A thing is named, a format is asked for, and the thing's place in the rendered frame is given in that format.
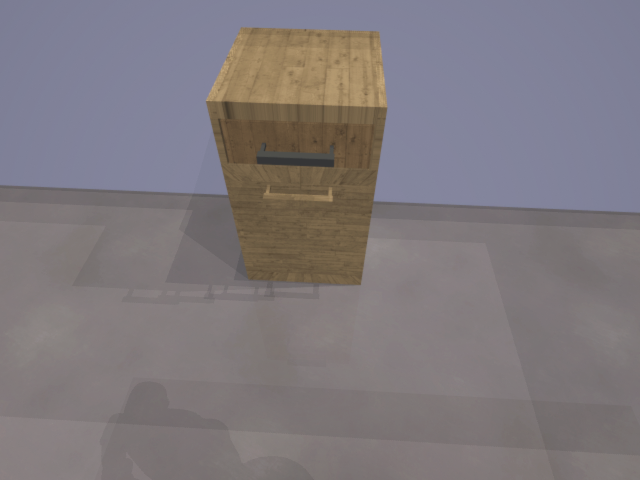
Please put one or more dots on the drawer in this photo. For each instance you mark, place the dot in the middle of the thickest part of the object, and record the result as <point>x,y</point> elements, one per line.
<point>352,142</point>

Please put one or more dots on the handle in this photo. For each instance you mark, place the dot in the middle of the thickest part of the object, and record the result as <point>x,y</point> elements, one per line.
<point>297,200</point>
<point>295,158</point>

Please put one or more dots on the cabinet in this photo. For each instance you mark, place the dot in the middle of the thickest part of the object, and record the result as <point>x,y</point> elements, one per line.
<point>302,75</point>

